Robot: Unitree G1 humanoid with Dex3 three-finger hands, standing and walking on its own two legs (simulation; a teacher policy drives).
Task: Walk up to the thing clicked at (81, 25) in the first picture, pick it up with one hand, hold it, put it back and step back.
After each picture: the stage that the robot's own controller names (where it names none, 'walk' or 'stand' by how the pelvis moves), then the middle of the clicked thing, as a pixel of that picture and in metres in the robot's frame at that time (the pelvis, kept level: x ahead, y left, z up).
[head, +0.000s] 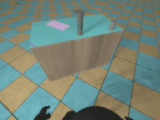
stand; (79, 24) +0.92 +0.16 +0.11
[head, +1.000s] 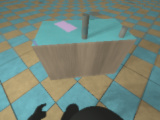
walk; (85, 27) +0.84 +0.12 +0.12
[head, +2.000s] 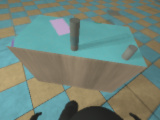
walk; (74, 36) +0.56 +0.20 +0.13
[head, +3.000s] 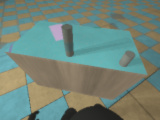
stand; (68, 42) +0.52 +0.18 +0.13
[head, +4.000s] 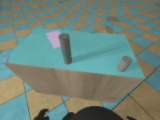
stand; (66, 50) +0.47 +0.21 +0.11
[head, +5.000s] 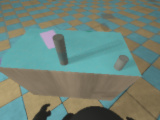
stand; (61, 51) +0.45 +0.22 +0.11
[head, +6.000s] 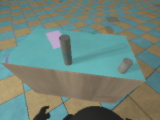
stand; (66, 52) +0.46 +0.19 +0.10
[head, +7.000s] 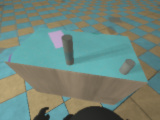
stand; (68, 51) +0.46 +0.18 +0.10
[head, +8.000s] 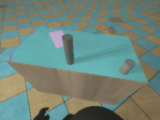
rise first; (69, 51) +0.47 +0.18 +0.10
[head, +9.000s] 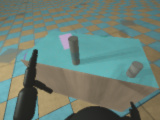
rise first; (74, 52) +0.48 +0.17 +0.11
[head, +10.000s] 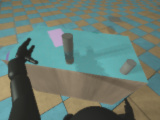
go down; (68, 50) +0.47 +0.16 +0.11
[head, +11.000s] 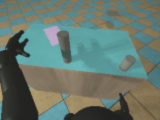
go down; (65, 49) +0.47 +0.16 +0.11
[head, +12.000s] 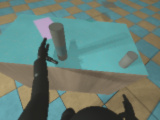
close in; (60, 45) +0.46 +0.18 +0.14
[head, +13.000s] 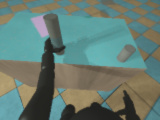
lift; (56, 37) +0.50 +0.19 +0.16
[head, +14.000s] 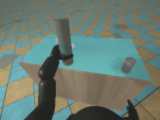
lift; (65, 44) +0.35 +0.16 +0.29
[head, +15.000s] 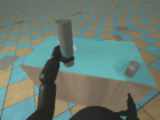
hold; (66, 46) +0.33 +0.15 +0.29
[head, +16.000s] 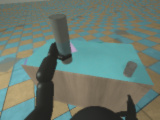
hold; (63, 43) +0.31 +0.16 +0.33
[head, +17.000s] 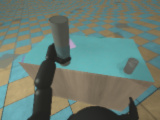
hold; (62, 45) +0.31 +0.16 +0.31
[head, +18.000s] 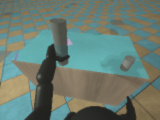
crouch; (61, 45) +0.36 +0.18 +0.26
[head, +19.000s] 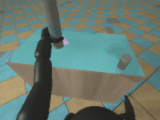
crouch; (54, 27) +0.46 +0.21 +0.31
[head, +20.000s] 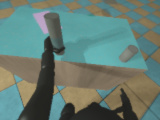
lower; (56, 37) +0.49 +0.20 +0.15
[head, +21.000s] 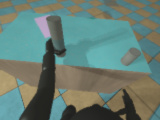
lower; (58, 39) +0.48 +0.19 +0.16
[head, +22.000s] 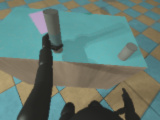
lower; (55, 34) +0.51 +0.19 +0.16
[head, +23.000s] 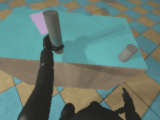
lower; (55, 35) +0.50 +0.19 +0.16
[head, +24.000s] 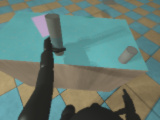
open; (56, 37) +0.50 +0.19 +0.16
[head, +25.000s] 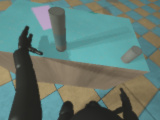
rise; (59, 34) +0.49 +0.18 +0.16
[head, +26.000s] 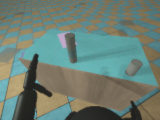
sink last; (71, 49) +0.49 +0.20 +0.13
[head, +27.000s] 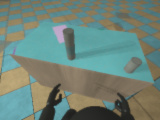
stand; (70, 46) +0.49 +0.18 +0.11
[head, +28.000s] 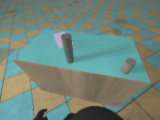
stand; (68, 50) +0.49 +0.20 +0.11
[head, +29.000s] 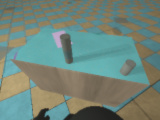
stand; (67, 50) +0.48 +0.20 +0.10
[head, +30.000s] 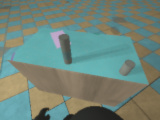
stand; (66, 51) +0.47 +0.21 +0.10
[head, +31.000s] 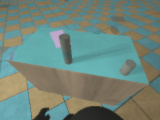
stand; (66, 50) +0.47 +0.20 +0.10
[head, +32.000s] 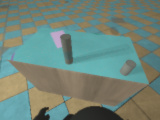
stand; (67, 51) +0.47 +0.20 +0.10
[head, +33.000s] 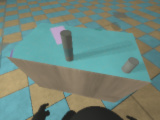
walk; (68, 47) +0.48 +0.19 +0.11
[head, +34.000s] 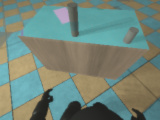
walk; (73, 22) +0.70 +0.18 +0.13
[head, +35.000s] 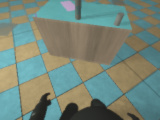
walk; (78, 7) +1.05 +0.18 +0.13
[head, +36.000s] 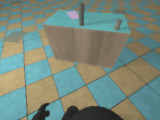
stand; (81, 15) +1.11 +0.19 +0.12
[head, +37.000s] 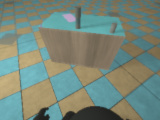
stand; (78, 18) +1.09 +0.19 +0.10
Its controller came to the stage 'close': yes
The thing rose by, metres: 0.21
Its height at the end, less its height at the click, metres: +0.00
